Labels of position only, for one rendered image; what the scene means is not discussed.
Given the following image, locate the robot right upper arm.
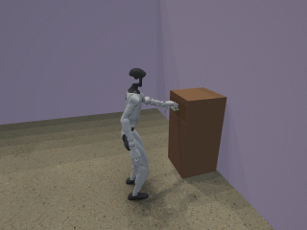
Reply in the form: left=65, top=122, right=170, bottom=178
left=120, top=94, right=140, bottom=124

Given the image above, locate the left robot thigh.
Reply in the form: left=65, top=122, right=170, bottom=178
left=134, top=130, right=145, bottom=148

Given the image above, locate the right robot hand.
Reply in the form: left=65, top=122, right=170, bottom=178
left=130, top=148, right=143, bottom=168

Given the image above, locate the drawer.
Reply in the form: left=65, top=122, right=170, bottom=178
left=170, top=96, right=186, bottom=123

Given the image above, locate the cabinet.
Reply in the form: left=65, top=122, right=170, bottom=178
left=168, top=87, right=227, bottom=179

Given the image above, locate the robot head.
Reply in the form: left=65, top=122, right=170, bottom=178
left=128, top=68, right=146, bottom=94

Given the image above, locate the left robot hand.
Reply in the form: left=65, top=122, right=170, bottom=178
left=164, top=101, right=178, bottom=114

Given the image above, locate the robot left forearm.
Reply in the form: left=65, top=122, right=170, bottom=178
left=150, top=98, right=167, bottom=107

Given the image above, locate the robot left upper arm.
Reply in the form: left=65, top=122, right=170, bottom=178
left=137, top=88, right=151, bottom=105

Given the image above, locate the robot right forearm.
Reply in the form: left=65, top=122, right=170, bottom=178
left=122, top=119, right=137, bottom=150

